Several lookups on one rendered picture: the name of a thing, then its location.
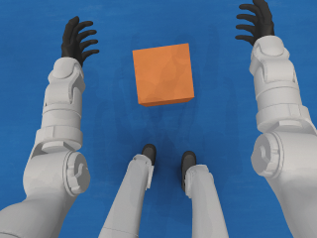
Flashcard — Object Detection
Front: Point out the robot right hand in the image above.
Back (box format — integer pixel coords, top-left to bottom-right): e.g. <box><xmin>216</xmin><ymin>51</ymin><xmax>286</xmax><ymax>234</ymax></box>
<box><xmin>235</xmin><ymin>0</ymin><xmax>275</xmax><ymax>46</ymax></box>

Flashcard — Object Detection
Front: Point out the left robot shin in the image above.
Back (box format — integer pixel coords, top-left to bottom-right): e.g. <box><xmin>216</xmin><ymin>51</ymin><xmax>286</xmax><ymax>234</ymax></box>
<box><xmin>128</xmin><ymin>154</ymin><xmax>152</xmax><ymax>167</ymax></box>

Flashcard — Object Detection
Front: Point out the robot right forearm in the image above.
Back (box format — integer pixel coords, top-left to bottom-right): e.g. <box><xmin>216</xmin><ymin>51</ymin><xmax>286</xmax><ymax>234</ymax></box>
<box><xmin>249</xmin><ymin>35</ymin><xmax>317</xmax><ymax>137</ymax></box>

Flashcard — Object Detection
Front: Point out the robot left forearm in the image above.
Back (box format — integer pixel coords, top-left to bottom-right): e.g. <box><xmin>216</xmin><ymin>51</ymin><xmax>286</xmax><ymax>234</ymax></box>
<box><xmin>23</xmin><ymin>57</ymin><xmax>86</xmax><ymax>192</ymax></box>

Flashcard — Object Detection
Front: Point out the right robot upper arm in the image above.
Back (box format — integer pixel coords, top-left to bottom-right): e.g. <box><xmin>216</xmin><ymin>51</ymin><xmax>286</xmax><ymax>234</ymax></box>
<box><xmin>251</xmin><ymin>131</ymin><xmax>317</xmax><ymax>238</ymax></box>

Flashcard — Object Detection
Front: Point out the left robot upper arm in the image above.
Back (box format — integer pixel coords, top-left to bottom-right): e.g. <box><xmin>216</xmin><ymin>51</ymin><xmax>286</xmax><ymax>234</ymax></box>
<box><xmin>0</xmin><ymin>150</ymin><xmax>91</xmax><ymax>238</ymax></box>

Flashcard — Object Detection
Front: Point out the robot left hand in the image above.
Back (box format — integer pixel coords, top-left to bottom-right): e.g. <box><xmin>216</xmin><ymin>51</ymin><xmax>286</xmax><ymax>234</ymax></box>
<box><xmin>60</xmin><ymin>16</ymin><xmax>100</xmax><ymax>67</ymax></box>

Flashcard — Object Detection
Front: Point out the carton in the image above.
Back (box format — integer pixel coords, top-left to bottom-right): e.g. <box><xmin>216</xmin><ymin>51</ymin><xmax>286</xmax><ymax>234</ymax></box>
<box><xmin>132</xmin><ymin>43</ymin><xmax>194</xmax><ymax>107</ymax></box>

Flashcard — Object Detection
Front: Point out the right robot shin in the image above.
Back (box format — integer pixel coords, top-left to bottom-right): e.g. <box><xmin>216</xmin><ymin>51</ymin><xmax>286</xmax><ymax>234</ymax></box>
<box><xmin>184</xmin><ymin>165</ymin><xmax>214</xmax><ymax>186</ymax></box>

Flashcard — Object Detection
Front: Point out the robot shin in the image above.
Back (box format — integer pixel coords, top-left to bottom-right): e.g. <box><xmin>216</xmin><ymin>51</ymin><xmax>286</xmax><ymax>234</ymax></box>
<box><xmin>184</xmin><ymin>165</ymin><xmax>214</xmax><ymax>186</ymax></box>
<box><xmin>128</xmin><ymin>154</ymin><xmax>152</xmax><ymax>167</ymax></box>

